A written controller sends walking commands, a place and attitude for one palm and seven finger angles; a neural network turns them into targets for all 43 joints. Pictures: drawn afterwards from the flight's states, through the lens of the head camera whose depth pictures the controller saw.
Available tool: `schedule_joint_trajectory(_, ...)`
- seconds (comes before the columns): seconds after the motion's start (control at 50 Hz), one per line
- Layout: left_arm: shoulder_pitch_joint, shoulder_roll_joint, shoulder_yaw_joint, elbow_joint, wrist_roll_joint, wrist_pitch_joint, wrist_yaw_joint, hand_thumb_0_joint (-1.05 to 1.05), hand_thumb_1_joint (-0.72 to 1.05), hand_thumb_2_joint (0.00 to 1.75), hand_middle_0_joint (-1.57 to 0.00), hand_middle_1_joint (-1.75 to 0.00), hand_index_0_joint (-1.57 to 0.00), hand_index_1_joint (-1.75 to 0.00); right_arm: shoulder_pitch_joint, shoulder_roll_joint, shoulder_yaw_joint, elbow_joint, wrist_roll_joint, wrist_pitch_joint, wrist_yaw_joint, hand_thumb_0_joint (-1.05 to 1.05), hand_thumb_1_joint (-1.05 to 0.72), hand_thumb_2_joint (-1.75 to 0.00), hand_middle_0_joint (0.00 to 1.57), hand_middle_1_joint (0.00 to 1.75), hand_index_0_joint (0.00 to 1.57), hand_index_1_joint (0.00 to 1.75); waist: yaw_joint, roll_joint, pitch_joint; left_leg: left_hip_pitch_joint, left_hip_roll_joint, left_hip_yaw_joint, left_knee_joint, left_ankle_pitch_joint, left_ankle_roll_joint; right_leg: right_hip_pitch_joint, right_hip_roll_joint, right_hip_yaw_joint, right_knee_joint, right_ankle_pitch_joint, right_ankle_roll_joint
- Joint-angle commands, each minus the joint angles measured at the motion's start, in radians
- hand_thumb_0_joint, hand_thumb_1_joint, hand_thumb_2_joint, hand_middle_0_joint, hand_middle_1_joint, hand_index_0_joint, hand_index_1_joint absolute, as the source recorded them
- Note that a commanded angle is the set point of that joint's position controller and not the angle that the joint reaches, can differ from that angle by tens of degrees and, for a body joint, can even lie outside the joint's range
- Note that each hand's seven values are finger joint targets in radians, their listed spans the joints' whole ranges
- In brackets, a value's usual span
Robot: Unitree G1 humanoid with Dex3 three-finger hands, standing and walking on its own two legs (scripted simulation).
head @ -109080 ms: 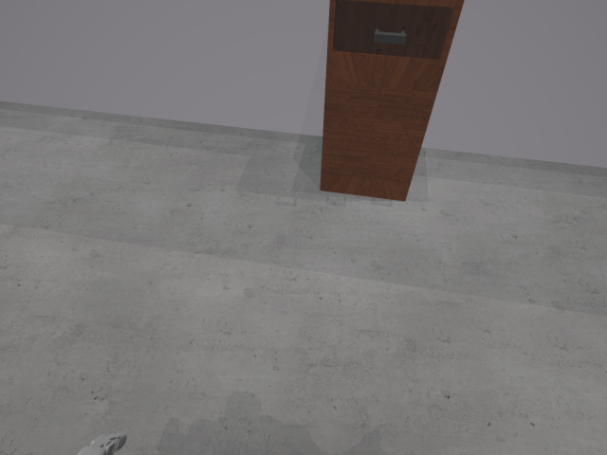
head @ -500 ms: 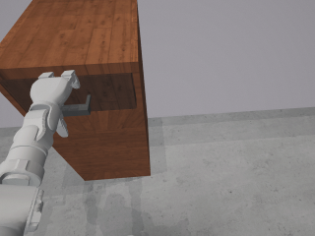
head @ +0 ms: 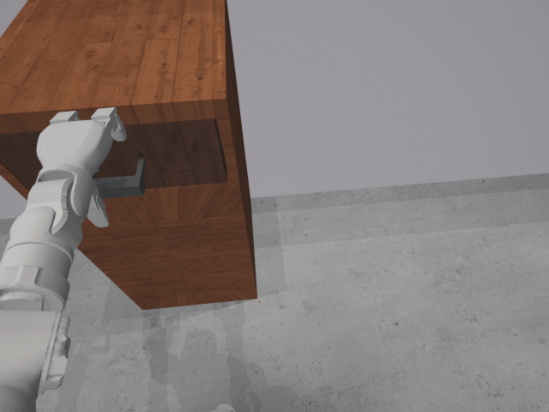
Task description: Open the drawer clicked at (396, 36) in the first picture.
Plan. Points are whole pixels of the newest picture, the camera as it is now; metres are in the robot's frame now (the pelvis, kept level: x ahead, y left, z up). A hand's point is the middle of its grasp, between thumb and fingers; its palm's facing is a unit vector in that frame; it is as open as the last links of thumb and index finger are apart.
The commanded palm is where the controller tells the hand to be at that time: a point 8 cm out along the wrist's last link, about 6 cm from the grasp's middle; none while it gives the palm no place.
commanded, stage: re-aim the fingers above the handle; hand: left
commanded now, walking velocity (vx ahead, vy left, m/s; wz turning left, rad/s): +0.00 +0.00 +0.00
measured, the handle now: (114, 177) +0.50 +0.28 +0.02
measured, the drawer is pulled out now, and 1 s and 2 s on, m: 0.00 0.00 0.00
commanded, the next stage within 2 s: lower the fingers behind the handle in 0.58 s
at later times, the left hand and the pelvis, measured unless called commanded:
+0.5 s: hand (81, 174) +0.45 +0.29 +0.09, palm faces +0.00 +0.00 -1.00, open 13.8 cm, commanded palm +0.43 +0.28 +0.14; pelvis +0.01 +0.00 +0.00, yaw +0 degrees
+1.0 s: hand (89, 193) +0.44 +0.29 +0.05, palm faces -0.07 -0.01 -1.00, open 13.8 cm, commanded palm +0.42 +0.28 +0.12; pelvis +0.01 +0.00 +0.00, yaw +0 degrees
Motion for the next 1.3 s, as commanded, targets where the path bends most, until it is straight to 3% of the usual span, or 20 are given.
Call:
schedule_joint_trajectory(0.0, -0.318, 0.34, 0.112, -0.127, -0.019, 0.057, 0.003, 0.0, -0.5, 0.3, -0.3, -1.2, -0.3, -1.2, 0.055, -0.148, -0.05, -0.095, 0.001, -0.021, -0.015, 0.0, -0.9, -0.9, 0.2, 0.3, 0.2, 0.3, 0.039, -0.045, -0.402, 0.254, -0.049, 0.062, -0.061, 0.281, 0.05, 0.188, 0.032, -0.05, -0.109, 0.375, -0.031)
schedule_joint_trajectory(0.04, -0.308, 0.352, 0.109, -0.139, -0.033, 0.046, -0.027, 0.0, -0.5, 0.3, -0.3, -1.2, -0.3, -1.2, 0.049, -0.155, -0.049, -0.1, 0.006, -0.019, -0.022, 0.0, -0.9, -0.9, 0.2, 0.3, 0.2, 0.3, 0.031, -0.071, -0.374, 0.238, -0.051, 0.066, -0.067, 0.26, 0.056, 0.195, 0.026, -0.044, -0.117, 0.39, -0.023)
schedule_joint_trajectory(0.08, -0.304, 0.305, 0.072, -0.16, -0.046, 0.019, -0.059, 0.0, -0.5, 0.3, -0.3, -1.2, -0.3, -1.2, 0.049, -0.154, -0.053, -0.103, 0.01, -0.021, -0.028, 0.0, -0.9, -0.9, 0.2, 0.3, 0.2, 0.3, 0.011, -0.098, -0.336, 0.243, -0.053, 0.066, -0.067, 0.241, 0.062, 0.177, 0.025, -0.042, -0.133, 0.387, -0.018)
schedule_joint_trajectory(0.2, -0.422, 0.251, 0.03, -0.339, -0.062, -0.097, -0.062, 0.0, -0.5, 0.3, -0.3, -1.2, -0.3, -1.2, 0.061, -0.141, -0.069, -0.08, -0.001, -0.031, -0.038, 0.0, -0.9, -0.9, 0.2, 0.3, 0.2, 0.3, -0.023, 0.032, -0.33, 0.344, -0.055, 0.043, -0.042, 0.283, 0.061, 0.079, 0.035, -0.044, -0.128, 0.351, -0.033)
schedule_joint_trajectory(0.22, -0.408, 0.275, 0.063, -0.335, -0.065, -0.105, -0.049, 0.0, -0.5, 0.3, -0.3, -1.2, -0.3, -1.2, 0.064, -0.137, -0.069, -0.079, 0.001, -0.032, -0.037, 0.0, -0.9, -0.9, 0.2, 0.3, 0.2, 0.3, -0.009, 0.03, -0.347, 0.341, -0.056, 0.039, -0.04, 0.277, 0.059, 0.081, 0.037, -0.044, -0.12, 0.339, -0.031)
schedule_joint_trajectory(0.3, -0.386, 0.375, 0.165, -0.249, -0.051, -0.079, 0.019, 0.0, -0.5, 0.3, -0.3, -1.2, -0.3, -1.2, 0.062, -0.142, -0.061, -0.061, 0.001, -0.026, -0.026, 0.0, -0.9, -0.9, 0.2, 0.3, 0.2, 0.3, 0.017, 0.036, -0.334, 0.275, -0.058, 0.037, -0.035, 0.277, 0.048, 0.089, 0.036, -0.053, -0.098, 0.331, -0.039)
schedule_joint_trajectory(0.36, -0.371, 0.406, 0.179, -0.191, -0.02, -0.021, 0.055, 0.0, -0.5, 0.3, -0.3, -1.2, -0.3, -1.2, 0.042, -0.141, -0.054, -0.07, 0.003, -0.02, -0.019, 0.0, -0.9, -0.9, 0.2, 0.3, 0.2, 0.3, 0.041, 0.041, -0.353, 0.243, -0.057, 0.046, -0.043, 0.271, 0.043, 0.095, 0.035, -0.056, -0.083, 0.324, -0.037)
schedule_joint_trajectory(0.42, -0.373, 0.366, 0.127, -0.173, -0.003, 0.024, 0.047, 0.0, -0.5, 0.3, -0.3, -1.2, -0.3, -1.2, 0.045, -0.142, -0.054, -0.083, 0.002, -0.018, -0.01, 0.0, -0.9, -0.9, 0.2, 0.3, 0.2, 0.3, 0.035, 0.059, -0.409, 0.279, -0.053, 0.055, -0.039, 0.311, 0.042, 0.117, 0.037, -0.059, -0.079, 0.362, -0.036)
schedule_joint_trajectory(0.46, -0.354, 0.325, 0.092, -0.18, -0.015, 0.037, 0.017, 0.0, -0.5, 0.3, -0.3, -1.2, -0.3, -1.2, 0.05, -0.147, -0.059, -0.091, 0.002, -0.019, -0.01, 0.0, -0.9, -0.9, 0.2, 0.3, 0.2, 0.3, 0.024, 0.015, -0.427, 0.304, -0.048, 0.057, -0.034, 0.331, 0.047, 0.128, 0.038, -0.06, -0.085, 0.39, -0.033)
schedule_joint_trajectory(0.5, -0.358, 0.237, 0.019, -0.229, -0.043, 0.029, -0.025, 0.0, -0.5, 0.3, -0.3, -1.2, -0.3, -1.2, 0.054, -0.148, -0.063, -0.099, 0.0, -0.018, -0.013, 0.0, -0.9, -0.9, 0.2, 0.3, 0.2, 0.3, -0.005, -0.011, -0.432, 0.336, -0.047, 0.051, -0.034, 0.359, 0.052, 0.135, 0.037, -0.062, -0.097, 0.418, -0.033)
schedule_joint_trajectory(0.56, -0.347, 0.217, 0.004, -0.274, -0.064, 0.005, -0.066, 0.0, -0.5, 0.3, -0.3, -1.2, -0.3, -1.2, 0.043, -0.147, -0.063, -0.103, 0.003, -0.014, -0.02, 0.0, -0.9, -0.9, 0.2, 0.3, 0.2, 0.3, -0.009, -0.03, -0.383, 0.353, -0.048, 0.044, -0.044, 0.336, 0.057, 0.108, 0.037, -0.061, -0.112, 0.393, -0.027)
schedule_joint_trajectory(0.6, -0.369, 0.217, 0.008, -0.305, -0.074, -0.022, -0.073, 0.0, -0.5, 0.3, -0.3, -1.2, -0.3, -1.2, 0.043, -0.146, -0.063, -0.098, 0.0, -0.014, -0.025, 0.0, -0.9, -0.9, 0.2, 0.3, 0.2, 0.3, -0.014, -0.019, -0.345, 0.355, -0.047, 0.039, -0.047, 0.33, 0.057, 0.097, 0.036, -0.062, -0.12, 0.376, -0.033)
schedule_joint_trajectory(0.68, -0.382, 0.287, 0.088, -0.279, -0.049, -0.051, -0.029, 0.0, -0.5, 0.3, -0.3, -1.2, -0.3, -1.2, 0.042, -0.138, -0.057, -0.083, 0.0, -0.012, -0.022, 0.0, -0.9, -0.9, 0.2, 0.3, 0.2, 0.3, 0.009, 0.024, -0.301, 0.331, -0.048, 0.025, -0.051, 0.31, 0.049, 0.051, 0.042, -0.073, -0.1, 0.317, -0.044)
schedule_joint_trajectory(0.74, -0.314, 0.319, 0.142, -0.223, -0.03, -0.041, 0.021, 0.0, -0.5, 0.3, -0.3, -1.2, -0.3, -1.2, 0.045, -0.134, -0.056, -0.088, -0.004, -0.012, -0.011, 0.0, -0.9, -0.9, 0.2, 0.3, 0.2, 0.3, 0.043, 0.039, -0.324, 0.29, -0.05, 0.03, -0.046, 0.317, 0.042, 0.066, 0.043, -0.074, -0.078, 0.319, -0.049)
schedule_joint_trajectory(0.82, -0.313, 0.305, 0.121, -0.182, -0.004, 0.003, 0.058, 0.0, -0.5, 0.3, -0.3, -1.2, -0.3, -1.2, 0.055, -0.137, -0.057, -0.091, -0.007, -0.011, 0.002, 0.0, -0.9, -0.9, 0.2, 0.3, 0.2, 0.3, 0.044, 0.027, -0.386, 0.277, -0.047, 0.042, -0.036, 0.331, 0.039, 0.084, 0.042, -0.071, -0.064, 0.344, -0.045)
schedule_joint_trajectory(0.92, -0.339, 0.266, 0.074, -0.199, -0.013, 0.01, 0.04, 0.0, -0.5, 0.3, -0.3, -1.2, -0.3, -1.2, 0.069, -0.147, -0.068, -0.089, -0.006, -0.016, -0.006, 0.0, -0.9, -0.9, 0.2, 0.3, 0.2, 0.3, 0.005, -0.028, -0.42, 0.292, -0.043, 0.045, -0.024, 0.307, 0.05, 0.091, 0.039, -0.061, -0.08, 0.36, -0.032)
schedule_joint_trajectory(1.0, -0.397, 0.231, 0.033, -0.234, -0.03, -0.029, 0.019, 0.0, -0.5, 0.3, -0.3, -1.2, -0.3, -1.2, 0.075, -0.145, -0.07, -0.073, -0.009, -0.022, -0.021, 0.0, -0.9, -0.9, 0.2, 0.3, 0.2, 0.3, -0.029, -0.008, -0.368, 0.302, -0.044, 0.035, -0.016, 0.284, 0.056, 0.045, 0.039, -0.059, -0.092, 0.33, -0.034)
schedule_joint_trajectory(1.14, -0.367, 0.271, 0.088, -0.199, -0.008, -0.058, 0.078, 0.0, -0.5, 0.3, -0.3, -1.2, -0.3, -1.2, 0.083, -0.139, -0.069, -0.058, -0.013, -0.026, -0.016, 0.0, -0.9, -0.9, 0.2, 0.3, 0.2, 0.3, 0.007, 0.088, -0.371, 0.282, -0.047, 0.028, 0.002, 0.273, 0.043, -0.021, 0.046, -0.068, -0.052, 0.274, -0.048)
schedule_joint_trajectory(1.24, -0.293, 0.26, 0.1, -0.146, 0.004, -0.007, 0.116, 0.0, -0.5, 0.3, -0.3, -1.2, -0.3, -1.2, 0.084, -0.142, -0.071, -0.067, -0.017, -0.021, 0.004, 0.0, -0.9, -0.9, 0.2, 0.3, 0.2, 0.3, 0.029, 0.057, -0.412, 0.251, -0.041, 0.037, 0.013, 0.318, 0.037, 0.003, 0.05, -0.075, -0.024, 0.318, -0.048)
schedule_joint_trajectory(1.28, -0.299, 0.232, 0.073, -0.131, 0.008, 0.016, 0.119, 0.0, -0.5, 0.3, -0.3, -1.2, -0.3, -1.2, 0.085, -0.143, -0.071, -0.07, -0.015, -0.021, 0.007, 0.0, -0.9, -0.9, 0.2, 0.3, 0.2, 0.3, 0.017, 0.021, -0.404, 0.237, -0.04, 0.04, 0.011, 0.297, 0.04, 0.007, 0.049, -0.076, -0.031, 0.313, -0.044)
